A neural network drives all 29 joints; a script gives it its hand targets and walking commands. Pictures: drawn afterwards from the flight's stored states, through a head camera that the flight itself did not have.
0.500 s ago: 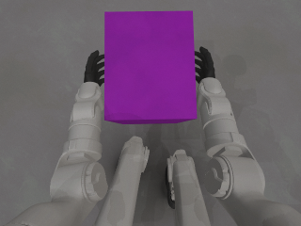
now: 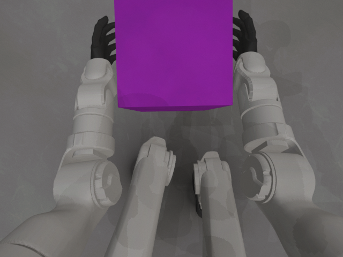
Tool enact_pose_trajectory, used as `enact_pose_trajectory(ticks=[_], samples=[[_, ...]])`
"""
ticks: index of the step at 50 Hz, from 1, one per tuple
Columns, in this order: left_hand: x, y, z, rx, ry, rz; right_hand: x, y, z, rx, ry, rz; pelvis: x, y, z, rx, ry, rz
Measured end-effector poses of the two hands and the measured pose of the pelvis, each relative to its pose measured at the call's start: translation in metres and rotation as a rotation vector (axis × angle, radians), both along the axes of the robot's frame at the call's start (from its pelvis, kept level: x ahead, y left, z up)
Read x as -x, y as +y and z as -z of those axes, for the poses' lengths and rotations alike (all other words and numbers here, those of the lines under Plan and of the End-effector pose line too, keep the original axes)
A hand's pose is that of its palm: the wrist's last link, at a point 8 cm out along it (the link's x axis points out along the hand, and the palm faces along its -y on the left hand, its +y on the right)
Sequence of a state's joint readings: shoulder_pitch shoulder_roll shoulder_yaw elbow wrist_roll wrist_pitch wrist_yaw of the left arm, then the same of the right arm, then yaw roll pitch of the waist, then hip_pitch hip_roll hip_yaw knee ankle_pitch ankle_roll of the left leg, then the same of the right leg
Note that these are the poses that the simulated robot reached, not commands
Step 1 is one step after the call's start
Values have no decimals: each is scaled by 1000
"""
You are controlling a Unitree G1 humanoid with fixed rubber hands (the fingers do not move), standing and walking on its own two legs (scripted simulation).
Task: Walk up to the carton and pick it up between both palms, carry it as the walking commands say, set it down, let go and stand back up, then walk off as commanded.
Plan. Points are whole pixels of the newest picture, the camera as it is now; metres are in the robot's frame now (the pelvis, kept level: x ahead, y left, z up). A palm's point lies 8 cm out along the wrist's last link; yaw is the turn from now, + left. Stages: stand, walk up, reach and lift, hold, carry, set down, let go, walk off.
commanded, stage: set down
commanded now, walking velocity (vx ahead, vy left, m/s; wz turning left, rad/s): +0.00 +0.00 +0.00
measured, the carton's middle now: (172, 58) +0.51 +0.09 -0.19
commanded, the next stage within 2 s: none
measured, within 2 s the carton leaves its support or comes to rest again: rests again in 1.40 s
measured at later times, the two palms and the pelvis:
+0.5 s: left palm (113, 60) +0.48 +0.24 -0.20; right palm (231, 56) +0.54 -0.04 -0.20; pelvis +0.00 +0.00 -0.06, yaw +0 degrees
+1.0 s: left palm (117, 60) +0.48 +0.24 -0.23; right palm (229, 58) +0.55 -0.05 -0.22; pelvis +0.00 +0.00 -0.08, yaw -1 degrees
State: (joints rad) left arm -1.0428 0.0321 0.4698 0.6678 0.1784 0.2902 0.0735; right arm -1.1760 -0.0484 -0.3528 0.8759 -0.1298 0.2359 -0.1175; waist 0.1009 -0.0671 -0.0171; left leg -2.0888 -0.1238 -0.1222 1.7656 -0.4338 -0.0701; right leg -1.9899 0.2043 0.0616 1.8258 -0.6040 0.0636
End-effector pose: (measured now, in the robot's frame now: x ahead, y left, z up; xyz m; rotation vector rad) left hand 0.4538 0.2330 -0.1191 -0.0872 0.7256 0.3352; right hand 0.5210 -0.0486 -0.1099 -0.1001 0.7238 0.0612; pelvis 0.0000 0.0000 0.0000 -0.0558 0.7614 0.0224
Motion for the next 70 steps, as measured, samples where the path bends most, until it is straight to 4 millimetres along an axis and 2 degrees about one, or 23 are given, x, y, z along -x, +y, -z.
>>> enact_pose_trajectory(ticks=[31,36,46,57,70], samples=[[-26,6,104,-17,36,18,-24,5,108,18,27,-15,2,1,66,-10,-17,28],[-30,3,107,-23,33,21,-26,2,113,16,23,-14,0,2,72,-15,-25,35],[-34,2,104,-24,20,24,-29,0,110,13,11,-14,2,-2,78,-29,-34,42],[-25,1,119,-30,55,36,-20,-1,127,17,38,-19,4,-4,83,-40,-47,55],[-28,-7,132,-20,67,61,-21,-6,140,16,35,-15,3,-5,91,-52,-55,67]])
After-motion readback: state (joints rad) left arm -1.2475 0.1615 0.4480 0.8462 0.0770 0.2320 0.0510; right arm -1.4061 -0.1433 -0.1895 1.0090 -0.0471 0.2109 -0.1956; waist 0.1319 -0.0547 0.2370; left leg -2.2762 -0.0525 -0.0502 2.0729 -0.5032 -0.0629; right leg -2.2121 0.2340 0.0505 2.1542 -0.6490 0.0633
